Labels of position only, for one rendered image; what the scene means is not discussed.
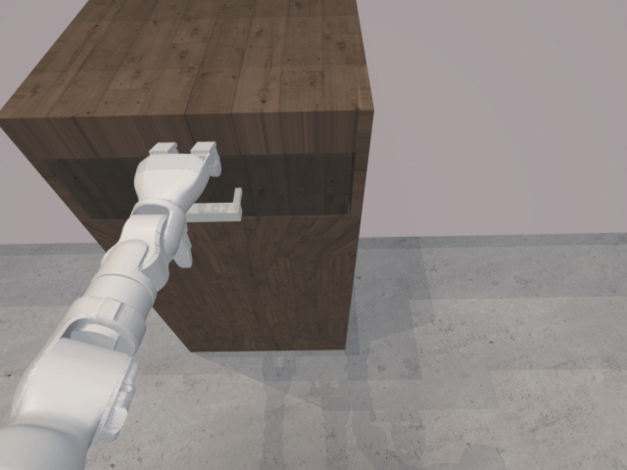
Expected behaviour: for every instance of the robot left forearm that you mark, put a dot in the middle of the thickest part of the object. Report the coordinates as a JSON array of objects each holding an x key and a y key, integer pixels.
[{"x": 112, "y": 312}]

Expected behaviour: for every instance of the robot left hand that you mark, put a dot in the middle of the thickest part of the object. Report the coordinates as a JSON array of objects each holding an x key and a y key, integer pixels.
[{"x": 179, "y": 179}]

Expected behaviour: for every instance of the drawer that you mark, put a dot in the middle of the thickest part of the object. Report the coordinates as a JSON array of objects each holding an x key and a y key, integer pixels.
[{"x": 272, "y": 185}]

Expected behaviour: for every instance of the cabinet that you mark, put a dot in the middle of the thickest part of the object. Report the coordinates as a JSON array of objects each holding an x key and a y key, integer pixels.
[{"x": 258, "y": 77}]

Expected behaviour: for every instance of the handle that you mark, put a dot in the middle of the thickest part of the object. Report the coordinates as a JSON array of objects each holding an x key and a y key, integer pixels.
[{"x": 210, "y": 212}]

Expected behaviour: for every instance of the robot left upper arm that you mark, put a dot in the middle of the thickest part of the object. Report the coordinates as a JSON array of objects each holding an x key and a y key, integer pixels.
[{"x": 80, "y": 395}]

